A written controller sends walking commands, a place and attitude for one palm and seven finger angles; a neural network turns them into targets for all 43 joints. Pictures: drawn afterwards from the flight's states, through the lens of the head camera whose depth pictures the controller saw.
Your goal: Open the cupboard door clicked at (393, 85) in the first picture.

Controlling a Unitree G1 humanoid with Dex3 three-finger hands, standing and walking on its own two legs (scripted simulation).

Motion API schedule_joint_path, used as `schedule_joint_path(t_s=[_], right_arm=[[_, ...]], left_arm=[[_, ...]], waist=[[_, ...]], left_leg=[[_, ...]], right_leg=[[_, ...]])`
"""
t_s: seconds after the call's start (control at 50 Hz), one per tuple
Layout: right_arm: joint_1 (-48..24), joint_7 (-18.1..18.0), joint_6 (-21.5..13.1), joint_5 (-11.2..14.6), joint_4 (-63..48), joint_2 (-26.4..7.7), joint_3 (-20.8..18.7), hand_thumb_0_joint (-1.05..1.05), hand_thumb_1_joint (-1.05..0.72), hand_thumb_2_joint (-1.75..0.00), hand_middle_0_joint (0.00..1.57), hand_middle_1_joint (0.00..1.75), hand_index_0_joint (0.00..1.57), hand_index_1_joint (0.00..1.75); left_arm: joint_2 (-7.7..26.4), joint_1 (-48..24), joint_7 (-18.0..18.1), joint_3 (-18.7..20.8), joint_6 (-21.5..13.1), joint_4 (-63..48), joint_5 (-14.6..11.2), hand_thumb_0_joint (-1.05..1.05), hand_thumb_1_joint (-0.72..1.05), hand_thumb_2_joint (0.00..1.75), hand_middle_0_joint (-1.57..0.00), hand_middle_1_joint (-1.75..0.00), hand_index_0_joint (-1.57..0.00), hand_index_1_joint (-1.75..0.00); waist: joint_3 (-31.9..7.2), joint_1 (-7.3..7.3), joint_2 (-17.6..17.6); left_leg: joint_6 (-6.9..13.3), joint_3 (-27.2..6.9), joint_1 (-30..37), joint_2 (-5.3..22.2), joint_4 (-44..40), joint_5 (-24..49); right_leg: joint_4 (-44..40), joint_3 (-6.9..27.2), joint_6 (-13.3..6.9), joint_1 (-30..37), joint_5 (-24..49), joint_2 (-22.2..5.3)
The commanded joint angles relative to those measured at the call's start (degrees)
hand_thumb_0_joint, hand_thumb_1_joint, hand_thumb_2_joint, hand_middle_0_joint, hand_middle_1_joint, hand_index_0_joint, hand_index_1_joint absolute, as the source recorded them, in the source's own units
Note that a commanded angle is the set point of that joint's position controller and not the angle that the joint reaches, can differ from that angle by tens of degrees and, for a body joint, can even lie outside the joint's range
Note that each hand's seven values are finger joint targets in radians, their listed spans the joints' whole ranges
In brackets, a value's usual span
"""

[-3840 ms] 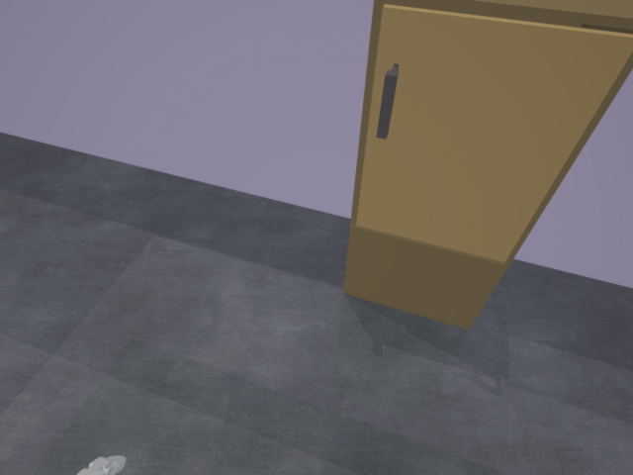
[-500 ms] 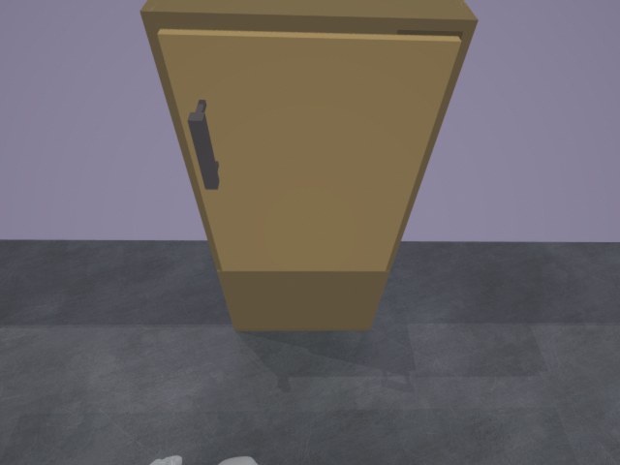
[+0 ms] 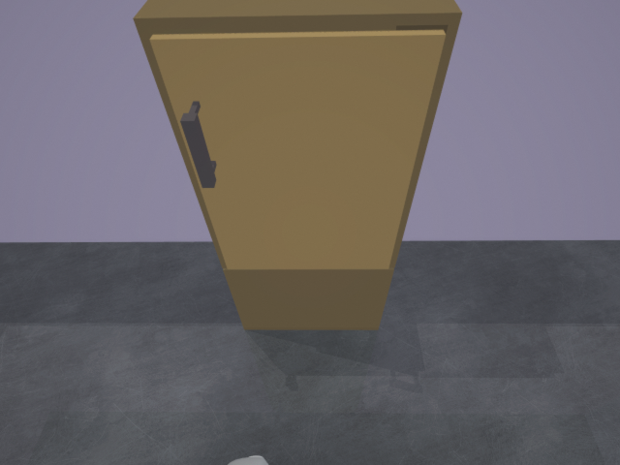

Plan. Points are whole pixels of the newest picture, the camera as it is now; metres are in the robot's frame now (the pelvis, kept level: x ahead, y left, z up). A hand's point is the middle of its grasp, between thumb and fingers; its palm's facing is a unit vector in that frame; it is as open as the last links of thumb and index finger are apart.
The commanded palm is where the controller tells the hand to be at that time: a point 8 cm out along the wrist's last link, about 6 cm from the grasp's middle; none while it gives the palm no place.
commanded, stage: come to a stop and stand still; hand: left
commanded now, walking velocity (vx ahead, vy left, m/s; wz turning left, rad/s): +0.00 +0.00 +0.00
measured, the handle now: (202, 145) +0.59 +0.23 +0.07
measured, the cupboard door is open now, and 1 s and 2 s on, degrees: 0 0 0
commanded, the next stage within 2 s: look again from close up in 0.54 s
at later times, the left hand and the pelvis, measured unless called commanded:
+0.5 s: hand out of the picture -0.03 +0.14 -0.17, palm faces +0.05 -0.98 -0.17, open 7.4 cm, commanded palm none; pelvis -0.03 -0.02 +0.01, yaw +0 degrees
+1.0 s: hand out of the picture -0.02 +0.19 -0.17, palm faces +0.05 -0.98 -0.20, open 7.4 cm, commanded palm none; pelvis -0.03 +0.02 +0.01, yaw +1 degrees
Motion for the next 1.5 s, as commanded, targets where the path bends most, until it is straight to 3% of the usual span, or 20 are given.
schedule_joint_path(t_s=[0.0, 0.04, 0.08, 0.12, 0.2, 0.34, 0.54, 0.6, 0.62, 0.64, 0.66, 0.68, 0.7, 0.74, 0.78, 0.9, 1.06, 1.18, 1.3, 1.48], right_arm=[[1.27, 0.15, 0.05, -0.01, -2.14, -2.92, -0.75, 0.00, -0.90, -0.90, 0.20, 0.30, 0.20, 0.30], [5.33, -0.02, -0.51, 0.21, 0.50, -2.42, -0.34, 0.00, -0.90, -0.90, 0.20, 0.30, 0.20, 0.30], [7.20, -0.39, -1.29, 0.18, 2.17, -1.93, 0.22, 0.00, -0.90, -0.90, 0.20, 0.30, 0.20, 0.30], [7.94, -0.87, -2.41, 0.13, 3.67, -3.32, 0.76, 0.00, -0.90, -0.90, 0.20, 0.30, 0.20, 0.30], [7.64, -1.17, -2.70, 0.15, 6.12, -3.51, 1.37, 0.00, -0.90, -0.90, 0.20, 0.30, 0.20, 0.30], [11.34, -1.00, -1.82, -0.31, 7.94, -2.05, 1.49, 0.00, -0.90, -0.90, 0.20, 0.30, 0.20, 0.30], [14.58, -1.17, -2.21, -0.33, 8.52, -0.78, 1.70, 0.00, -0.90, -0.90, 0.20, 0.30, 0.20, 0.30], [14.85, -1.26, -2.56, -0.25, 8.61, -0.51, 1.80, 0.00, -0.90, -0.90, 0.20, 0.30, 0.20, 0.30], [7.24, -0.44, -3.59, -0.02, 4.54, -2.83, 1.96, 0.00, -0.90, -0.90, 0.20, 0.30, 0.20, 0.30], [9.40, -0.16, -3.46, 0.33, 1.93, -0.90, 2.51, 0.00, -0.90, -0.90, 0.20, 0.30, 0.20, 0.30], [14.17, -0.26, -3.80, 0.00, 2.44, 0.40, 2.51, 0.00, -0.90, -0.90, 0.20, 0.30, 0.20, 0.30], [14.80, -0.40, -4.13, -0.10, 2.93, -0.40, 2.45, 0.00, -0.90, -0.90, 0.20, 0.30, 0.20, 0.30], [14.70, -0.51, -4.12, 0.05, 2.98, -1.18, 2.28, 0.00, -0.90, -0.90, 0.20, 0.30, 0.20, 0.30], [13.85, -0.59, -4.10, -0.16, 2.39, -2.13, 2.34, 0.00, -0.90, -0.90, 0.20, 0.30, 0.20, 0.30], [12.88, -0.67, -3.78, -0.14, 1.51, -3.00, 2.22, 0.00, -0.90, -0.90, 0.20, 0.30, 0.20, 0.30], [11.64, -0.45, -3.63, -0.34, 0.02, -4.93, 1.66, 0.00, -0.90, -0.90, 0.20, 0.30, 0.20, 0.30], [10.27, -0.32, -4.03, -0.22, -0.53, -7.05, 1.51, 0.00, -0.90, -0.90, 0.20, 0.30, 0.20, 0.30], [9.64, -0.20, -3.99, -0.04, 0.18, -7.22, 1.73, 0.00, -0.90, -0.90, 0.20, 0.30, 0.20, 0.30], [10.09, 0.13, -3.05, -0.60, 1.17, -6.78, 1.61, 0.00, -0.90, -0.90, 0.20, 0.30, 0.20, 0.30], [11.96, 0.53, -4.35, -0.38, 1.39, -3.48, 1.93, 0.00, -0.90, -0.90, 0.20, 0.30, 0.20, 0.30]], left_arm=[[8.01, -2.06, 0.39, 1.18, -1.93, -2.96, -0.08, 0.00, 0.90, 0.90, -0.20, -0.30, -0.20, -0.30], [6.62, -2.45, 0.46, 0.84, -2.14, -2.26, -0.41, 0.00, 0.90, 0.90, -0.20, -0.30, -0.20, -0.30], [5.80, -0.40, 0.42, 0.55, -2.33, -0.86, -0.77, 0.00, 0.90, 0.90, -0.20, -0.30, -0.20, -0.30], [4.27, 1.94, 0.39, 0.08, -2.26, 0.49, -1.27, 0.00, 0.90, 0.90, -0.20, -0.30, -0.20, -0.30], [4.16, 2.48, 0.30, -0.04, -1.89, 3.11, -1.44, 0.00, 0.90, 0.90, -0.20, -0.30, -0.20, -0.30], [3.93, 2.53, 0.10, 0.01, -1.64, 4.18, -1.29, 0.00, 0.90, 0.90, -0.20, -0.30, -0.20, -0.30], [2.27, 4.41, 0.08, 0.10, -1.82, 4.69, -1.26, 0.00, 0.90, 0.90, -0.20, -0.30, -0.20, -0.30], [1.79, 4.80, 0.11, -0.01, -2.03, 4.95, -1.29, 0.00, 0.90, 0.90, -0.20, -0.30, -0.20, -0.30], [2.91, 9.64, 2.36, -1.10, -3.89, 6.04, -0.23, 0.00, 0.90, 0.90, -0.20, -0.30, -0.20, -0.30], [5.48, 7.08, 2.06, -0.78, -4.97, 5.01, -0.35, 0.00, 0.90, 0.90, -0.20, -0.30, -0.20, -0.30], [4.77, 5.94, 1.84, -0.76, -5.07, 3.42, -0.49, 0.00, 0.90, 0.90, -0.20, -0.30, -0.20, -0.30], [3.79, 5.13, 1.69, -0.79, -4.88, 3.01, -0.72, 0.00, 0.90, 0.90, -0.20, -0.30, -0.20, -0.30], [3.32, 5.19, 1.53, -0.84, -4.47, 2.63, -0.88, 0.00, 0.90, 0.90, -0.20, -0.30, -0.20, -0.30], [2.53, 5.06, 1.30, -0.95, -3.46, 2.02, -0.69, 0.00, 0.90, 0.90, -0.20, -0.30, -0.20, -0.30], [2.39, 5.99, 1.07, -0.98, -2.97, 1.73, -0.61, 0.00, 0.90, 0.90, -0.20, -0.30, -0.20, -0.30], [2.82, 6.66, 0.68, -0.87, -2.51, -0.11, -0.55, 0.00, 0.90, 0.90, -0.20, -0.30, -0.20, -0.30], [4.60, 6.70, 0.31, -0.83, -2.57, -1.05, -0.54, 0.00, 0.90, 0.90, -0.20, -0.30, -0.20, -0.30], [5.47, 6.50, 0.18, -0.99, -2.80, -0.61, -0.56, 0.00, 0.90, 0.90, -0.20, -0.30, -0.20, -0.30], [4.76, 8.96, -0.37, -0.77, -2.38, 0.45, -0.16, 0.00, 0.90, 0.90, -0.20, -0.30, -0.20, -0.30], [5.77, 11.53, -0.47, 0.40, -3.42, 1.31, -0.50, 0.00, 0.90, 0.90, -0.20, -0.30, -0.20, -0.30]], waist=[[1.00, -1.76, -13.22], [-0.77, -2.77, -10.60], [-1.56, -2.28, -9.60], [-2.05, -1.09, -4.33], [-0.49, -0.06, 1.71], [3.38, -0.64, -2.88], [3.55, -0.77, -2.39], [2.95, -0.79, -2.14], [4.17, 2.10, -1.09], [0.61, -2.10, -1.52], [-6.91, -3.06, -3.49], [-8.37, -2.47, -5.11], [-6.99, -2.17, -4.40], [-0.39, -1.40, 2.65], [3.15, -0.98, -0.03], [2.61, -0.60, -0.26], [0.20, -0.34, 0.90], [0.19, -0.48, -1.22], [3.64, -0.25, -0.99], [5.05, -0.59, -6.89]], left_leg=[[0.47, -4.36, 3.48, -1.03, 9.78, -7.59], [0.19, -3.35, 5.87, -1.10, 5.82, -3.44], [0.00, -2.95, 9.66, -1.10, -3.39, 3.15], [1.06, -6.36, 14.09, 2.20, -9.89, 14.27], [1.25, -6.76, 10.59, 2.88, -12.63, 10.21], [0.55, -4.98, 10.06, 0.71, -12.83, 0.61], [0.83, -5.30, 8.81, 0.76, -12.89, 0.32], [0.85, -5.45, 8.77, 0.88, -13.15, 1.92], [-0.90, -3.96, 4.98, 0.63, -0.21, 3.05], [-0.75, -4.08, 7.15, 0.40, -1.47, 1.69], [0.28, -3.96, 9.67, -0.47, -3.52, 0.46], [0.69, -4.62, 9.85, -0.36, -4.27, 5.95], [1.03, -4.99, 10.06, 0.40, -5.21, 8.26], [1.74, -6.82, 6.96, 1.66, -7.21, 9.58], [2.23, -8.43, 3.18, 1.76, -9.17, 4.29], [2.86, -10.94, 1.85, 1.67, -14.05, -5.40], [3.13, -11.38, 3.39, 1.91, -15.76, -4.19], [2.78, -9.92, 4.98, 1.36, -14.58, -1.30], [3.33, -10.07, 1.53, 0.90, -14.57, -17.55], [2.85, -2.97, 0.64, -2.70, -3.36, -7.76]], right_leg=[[-18.53, 13.41, -8.89, -9.13, 10.83, -13.42], [-14.53, 8.65, -7.38, -5.84, 17.13, -10.57], [-11.08, 6.99, -5.43, -3.91, 19.46, -9.00], [-9.68, 5.34, -2.32, -4.37, 15.29, -5.54], [-12.35, 5.02, -1.07, 0.27, 10.01, -4.16], [-18.86, 7.20, -1.94, -4.38, -5.49, -4.70], [-17.93, 6.39, -2.06, -5.22, -4.90, -4.21], [-16.93, 5.79, -1.95, -4.15, -1.87, -4.09], [-16.01, 10.60, -1.45, -3.59, 20.37, -7.54], [-15.19, 10.28, -3.41, -1.75, 28.97, -11.94], [-11.29, 7.56, -4.07, 2.18, 25.98, -10.12], [-9.39, 5.37, -3.72, 3.65, 24.73, -7.92], [-8.86, 4.34, -3.26, 2.28, 19.24, -6.55], [-8.08, 3.04, -2.72, -1.22, 9.21, -4.16], [-8.73, 2.98, -2.40, -2.42, 4.33, -3.27], [-8.26, 2.27, -1.73, -1.75, 2.22, -2.97], [-8.88, 2.26, -1.37, 0.11, 4.98, -3.28], [-10.70, 3.13, -1.33, -0.53, 5.39, -4.10], [-10.82, 3.51, -2.21, -3.99, -10.49, -3.41], [-13.12, 7.96, -5.33, -4.02, -11.11, -7.18]])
